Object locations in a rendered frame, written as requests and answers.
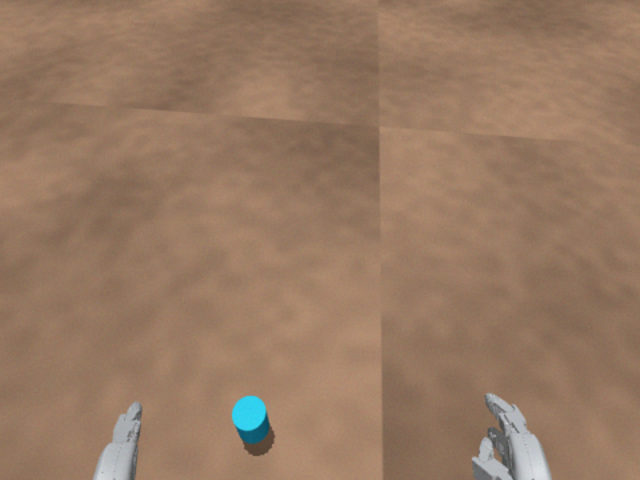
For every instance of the can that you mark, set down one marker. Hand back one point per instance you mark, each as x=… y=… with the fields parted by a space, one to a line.
x=250 y=418

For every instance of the left robot hand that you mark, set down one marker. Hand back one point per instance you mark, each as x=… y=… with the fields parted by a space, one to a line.
x=118 y=460

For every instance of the right robot hand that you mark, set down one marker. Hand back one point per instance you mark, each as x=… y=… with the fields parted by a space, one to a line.
x=523 y=457

